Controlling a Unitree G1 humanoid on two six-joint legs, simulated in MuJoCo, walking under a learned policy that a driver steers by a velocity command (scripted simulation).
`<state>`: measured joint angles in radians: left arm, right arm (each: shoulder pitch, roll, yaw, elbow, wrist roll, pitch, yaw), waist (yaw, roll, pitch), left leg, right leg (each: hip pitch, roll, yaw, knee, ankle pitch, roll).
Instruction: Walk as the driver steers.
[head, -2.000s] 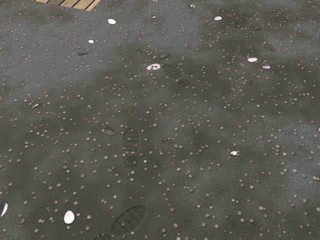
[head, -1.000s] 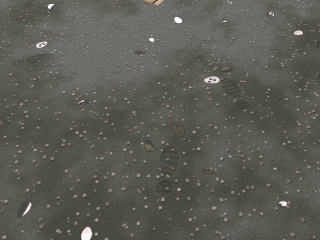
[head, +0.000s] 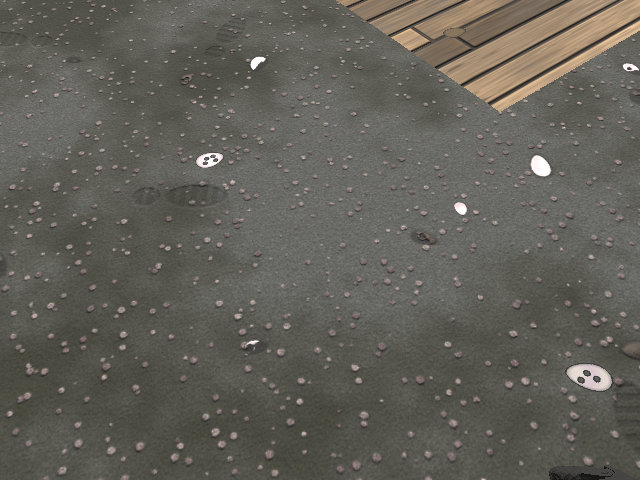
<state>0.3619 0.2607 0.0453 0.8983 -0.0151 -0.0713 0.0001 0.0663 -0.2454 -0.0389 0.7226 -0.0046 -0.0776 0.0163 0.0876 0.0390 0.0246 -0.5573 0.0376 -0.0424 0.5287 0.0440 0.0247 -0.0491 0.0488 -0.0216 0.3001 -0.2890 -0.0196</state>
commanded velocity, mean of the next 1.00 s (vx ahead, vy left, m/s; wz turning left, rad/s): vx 0.05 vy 0.00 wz -0.39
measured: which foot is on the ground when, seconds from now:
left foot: up 0.00-0.02, down 0.04-0.46, up 0.48-0.90, down 0.92-1.00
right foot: down 0.00-0.06, up 0.08-0.44, down 0.46-0.92, up 0.94-1.00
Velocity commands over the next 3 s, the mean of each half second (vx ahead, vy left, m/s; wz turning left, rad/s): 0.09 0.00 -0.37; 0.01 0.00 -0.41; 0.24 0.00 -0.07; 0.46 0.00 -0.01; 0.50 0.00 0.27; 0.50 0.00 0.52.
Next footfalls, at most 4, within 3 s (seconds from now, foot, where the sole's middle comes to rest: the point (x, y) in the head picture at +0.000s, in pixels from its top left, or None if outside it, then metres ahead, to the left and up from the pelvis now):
0.04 left None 0.19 0.12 -0.78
0.46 right None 0.10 -0.12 -0.78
0.92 left None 0.18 0.09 -0.78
1.22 right None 0.04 -0.12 -0.78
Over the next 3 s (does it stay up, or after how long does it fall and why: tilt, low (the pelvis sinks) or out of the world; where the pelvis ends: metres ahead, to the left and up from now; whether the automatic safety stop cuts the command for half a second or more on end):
stays up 0.94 -0.27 0.01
